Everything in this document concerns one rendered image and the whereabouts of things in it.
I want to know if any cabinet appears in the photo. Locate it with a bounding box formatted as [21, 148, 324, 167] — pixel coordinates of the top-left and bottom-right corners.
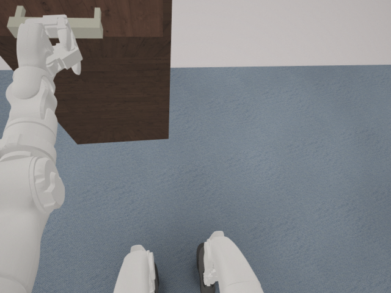
[0, 0, 172, 144]

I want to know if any robot left forearm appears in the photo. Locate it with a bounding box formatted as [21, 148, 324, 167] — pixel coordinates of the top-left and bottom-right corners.
[0, 67, 58, 165]

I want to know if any right robot foot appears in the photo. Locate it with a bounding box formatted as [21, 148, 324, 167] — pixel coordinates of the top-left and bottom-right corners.
[197, 243, 216, 293]

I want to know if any left robot hand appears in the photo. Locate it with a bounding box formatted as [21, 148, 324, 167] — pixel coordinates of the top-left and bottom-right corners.
[16, 15, 82, 80]

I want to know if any drawer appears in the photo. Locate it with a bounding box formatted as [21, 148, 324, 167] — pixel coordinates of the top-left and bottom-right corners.
[0, 0, 163, 37]

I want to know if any handle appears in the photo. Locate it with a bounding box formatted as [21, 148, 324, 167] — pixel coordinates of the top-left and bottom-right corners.
[7, 5, 103, 38]

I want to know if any robot right thigh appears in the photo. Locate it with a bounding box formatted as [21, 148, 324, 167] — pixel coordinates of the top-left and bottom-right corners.
[204, 236, 264, 293]

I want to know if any left robot upper arm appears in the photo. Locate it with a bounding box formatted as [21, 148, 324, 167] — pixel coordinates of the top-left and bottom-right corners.
[0, 156, 65, 293]

